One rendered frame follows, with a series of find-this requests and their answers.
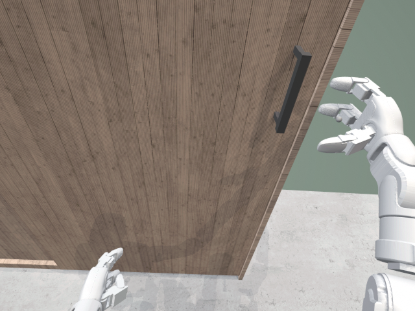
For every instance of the handle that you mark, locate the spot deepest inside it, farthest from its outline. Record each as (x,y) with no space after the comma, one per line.
(302,63)

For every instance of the right robot upper arm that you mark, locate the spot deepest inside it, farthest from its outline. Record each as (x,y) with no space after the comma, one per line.
(385,292)

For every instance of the wardrobe door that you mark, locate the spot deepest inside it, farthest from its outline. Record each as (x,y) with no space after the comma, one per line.
(148,125)
(16,240)

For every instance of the robot right hand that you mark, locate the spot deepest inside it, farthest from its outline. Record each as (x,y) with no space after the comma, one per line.
(381,115)

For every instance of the robot left hand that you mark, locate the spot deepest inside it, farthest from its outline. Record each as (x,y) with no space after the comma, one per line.
(98,282)

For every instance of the robot right forearm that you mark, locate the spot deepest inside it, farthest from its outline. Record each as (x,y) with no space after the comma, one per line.
(392,164)

